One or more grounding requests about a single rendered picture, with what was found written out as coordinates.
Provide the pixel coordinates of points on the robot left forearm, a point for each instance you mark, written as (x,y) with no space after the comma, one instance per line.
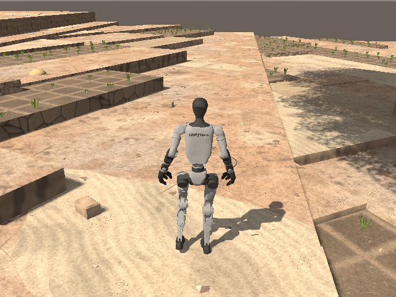
(166,163)

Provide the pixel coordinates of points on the left robot hand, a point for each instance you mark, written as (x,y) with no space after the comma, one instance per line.
(162,175)

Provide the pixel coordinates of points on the robot right forearm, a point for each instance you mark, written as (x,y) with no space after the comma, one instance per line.
(228,164)

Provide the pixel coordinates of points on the right robot hand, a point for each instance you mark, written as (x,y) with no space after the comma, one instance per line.
(232,176)

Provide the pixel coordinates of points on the left robot shin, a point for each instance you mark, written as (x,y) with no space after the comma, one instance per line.
(181,217)

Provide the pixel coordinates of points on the robot left thigh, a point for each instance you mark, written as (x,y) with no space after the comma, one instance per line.
(183,184)

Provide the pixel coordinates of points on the robot left upper arm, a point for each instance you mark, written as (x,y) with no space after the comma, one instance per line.
(180,129)

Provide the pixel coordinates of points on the robot right upper arm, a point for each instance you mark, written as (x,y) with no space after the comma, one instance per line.
(218,131)

